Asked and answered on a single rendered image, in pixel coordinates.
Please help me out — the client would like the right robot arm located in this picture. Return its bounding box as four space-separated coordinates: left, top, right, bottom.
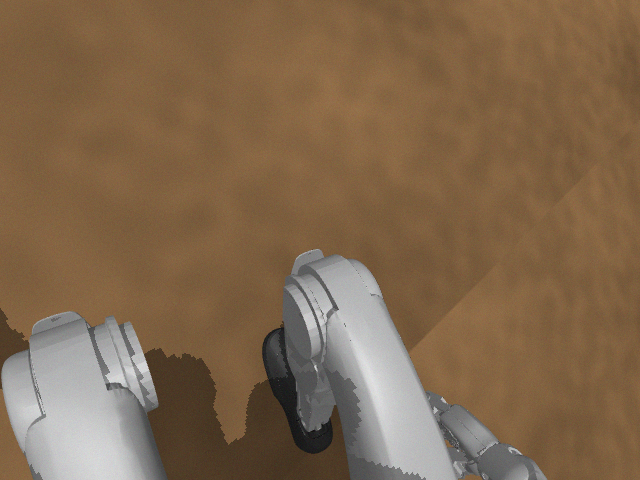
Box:
477 443 548 480

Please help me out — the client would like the right robot hand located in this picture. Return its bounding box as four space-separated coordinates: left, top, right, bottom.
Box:
426 390 501 479

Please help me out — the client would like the right robot foot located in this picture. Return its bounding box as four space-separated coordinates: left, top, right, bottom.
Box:
262 327 333 454

